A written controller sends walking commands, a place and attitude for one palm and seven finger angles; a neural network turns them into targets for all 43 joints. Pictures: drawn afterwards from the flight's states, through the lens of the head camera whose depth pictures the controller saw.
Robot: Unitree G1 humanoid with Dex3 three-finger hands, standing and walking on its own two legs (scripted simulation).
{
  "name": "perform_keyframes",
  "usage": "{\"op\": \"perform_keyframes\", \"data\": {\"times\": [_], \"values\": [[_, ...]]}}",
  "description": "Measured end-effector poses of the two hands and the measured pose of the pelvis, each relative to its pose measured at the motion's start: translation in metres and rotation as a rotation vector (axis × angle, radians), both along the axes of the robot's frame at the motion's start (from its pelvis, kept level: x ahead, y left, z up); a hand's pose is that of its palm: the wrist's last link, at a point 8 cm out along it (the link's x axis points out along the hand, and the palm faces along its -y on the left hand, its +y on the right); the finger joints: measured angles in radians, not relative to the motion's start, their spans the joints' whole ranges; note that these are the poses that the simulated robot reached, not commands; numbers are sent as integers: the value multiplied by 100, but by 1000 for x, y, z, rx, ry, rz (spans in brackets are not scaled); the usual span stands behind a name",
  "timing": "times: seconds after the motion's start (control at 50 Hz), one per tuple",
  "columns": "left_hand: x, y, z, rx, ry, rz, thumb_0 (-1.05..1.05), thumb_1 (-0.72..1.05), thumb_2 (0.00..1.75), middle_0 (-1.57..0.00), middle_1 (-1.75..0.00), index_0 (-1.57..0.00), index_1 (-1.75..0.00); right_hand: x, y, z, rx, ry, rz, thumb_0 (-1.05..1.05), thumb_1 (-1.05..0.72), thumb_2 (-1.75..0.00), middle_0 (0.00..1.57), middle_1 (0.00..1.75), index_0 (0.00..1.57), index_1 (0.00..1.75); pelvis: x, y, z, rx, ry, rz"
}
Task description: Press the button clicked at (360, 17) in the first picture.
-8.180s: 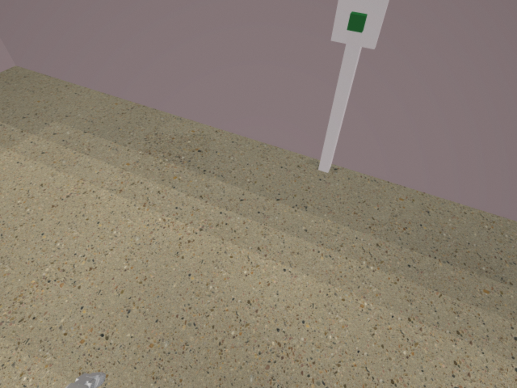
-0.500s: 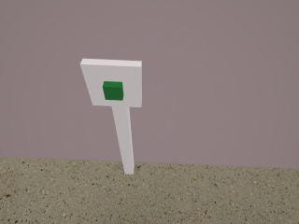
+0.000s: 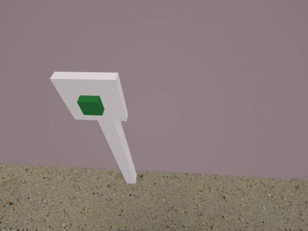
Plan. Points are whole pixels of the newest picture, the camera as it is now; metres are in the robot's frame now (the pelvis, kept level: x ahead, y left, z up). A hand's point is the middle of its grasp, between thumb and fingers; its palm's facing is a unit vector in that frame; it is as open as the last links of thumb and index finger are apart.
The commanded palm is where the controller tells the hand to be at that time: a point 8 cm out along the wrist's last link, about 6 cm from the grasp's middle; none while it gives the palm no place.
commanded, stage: come to a stop and stand still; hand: left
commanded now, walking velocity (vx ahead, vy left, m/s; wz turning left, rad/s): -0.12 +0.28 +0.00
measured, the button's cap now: (91, 104) +0.44 +0.22 +0.07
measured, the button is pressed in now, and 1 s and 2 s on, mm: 0 0 0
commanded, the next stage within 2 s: look again from close up in 1.22 s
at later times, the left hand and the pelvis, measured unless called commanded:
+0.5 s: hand out of the picture -0.03 +0.23 -0.17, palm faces +0.09 -0.98 -0.20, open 7.4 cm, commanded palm none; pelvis -0.04 +0.04 +0.01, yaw +1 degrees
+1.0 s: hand out of the picture -0.08 +0.18 -0.16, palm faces +0.02 -0.99 -0.16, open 7.4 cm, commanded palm none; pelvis -0.07 +0.02 +0.02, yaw +0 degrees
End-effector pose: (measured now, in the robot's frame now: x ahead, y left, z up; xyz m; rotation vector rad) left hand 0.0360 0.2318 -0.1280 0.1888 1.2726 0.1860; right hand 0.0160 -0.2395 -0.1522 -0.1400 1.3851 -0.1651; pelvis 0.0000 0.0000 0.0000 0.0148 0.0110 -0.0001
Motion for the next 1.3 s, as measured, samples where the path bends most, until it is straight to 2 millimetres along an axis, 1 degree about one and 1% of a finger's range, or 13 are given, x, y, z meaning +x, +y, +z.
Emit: {"op": "perform_keyframes", "data": {"times": [0.08, 0.14, 0.22, 0.3, 0.34, 0.42, 0.52, 0.7, 0.78, 0.92, 1.1, 1.2, 1.3], "values": [[3, -5, 6, -2, -9, 7, 0, 92, 90, -21, -30, -20, -30, 32, -4, 15, -2, -73, 31, 1, -91, -90, 20, 30, 19, 29, -1, -5, 9, 12, 2, 7], [-2, -3, 7, -8, -20, 28, 0, 92, 90, -21, -30, -20, -30, 53, -1, 23, -7, -115, 71, 0, -91, -90, 20, 30, 19, 29, -7, -5, 12, 11, 0, 15], [-20, 7, 2, -15, -10, 55, 0, 91, 90, -21, -30, -20, -30, 74, 12, 32, -12, -177, 114, 0, -91, -90, 20, 30, 19, 29, -16, 2, 13, 4, -4, 25], [-42, 25, -11, -28, 23, 73, 0, 90, 90, -21, -30, -20, -30, 80, 30, 39, -22, -243, 135, 0, -91, -90, 20, 30, 19, 29, -25, 16, 7, -8, -9, 29], [-51, 35, -18, -37, 43, 82, 0, 90, 90, -21, -30, -20, -30, 73, 39, 39, -30, -259, 135, 0, -91, -90, 20, 30, 19, 29, -29, 24, 3, -13, -18, 31], [-63, 46, -13, -44, 71, 86, 0, 90, 90, -20, -30, -20, -30, 44, 55, 42, -27, -215, 124, 0, -91, -90, 20, 30, 19, 30, -36, 35, 10, -21, -21, 25], [-76, 49, -5, -49, 85, 75, 0, 91, 90, -20, -30, -20, -30, 16, 58, 40, -32, -165, 95, 0, -93, -90, 20, 30, 20, 30, -41, 44, 15, -16, 2, 19], [-90, 29, 0, -43, 120, 21, 0, 91, 90, -20, -30, -20, -30, -43, 55, 20, 9, -70, 12, 0, -93, -90, 20, 30, 20, 30, -55, 41, 13, 7, 13, 1], [-98, 24, 4, -37, 115, 9, 1, 92, 90, -20, -30, -20, -30, -69, 52, 19, 26, -25, -4, 0, -93, -90, 20, 30, 20, 30, -59, 37, 16, -2, -11, 4], [-109, 9, 0, -63, 107, 11, 0, 91, 90, -20, -30, -20, -30, -103, 52, 20, 40, 38, -14, 0, -92, -90, 20, 30, 19, 30, -66, 27, 17, -2, -40, 4], [-135, -14, -3, -104, 164, 26, 0, 91, 90, -20, -30, -20, -30, -125, 54, 21, 58, 94, -22, 0, -91, -90, 20, 30, 19, 30, -72, 18, 18, -5, -32, 4], [-148, -23, -3, -116, 199, 40, 0, 91, 90, -20, -30, -20, -30, -123, 53, 21, 62, 95, -22, 0, -91, -90, 20, 30, 19, 30, -70, 14, 18, -5, -31, 3], [-153, -29, -3, -118, 215, 51, 0, 90, 90, -20, -30, -20, -30, -112, 52, 20, 65, 77, -16, 0, -91, -90, 20, 30, 19, 30, -66, 11, 18, -5, -31, 1]]}}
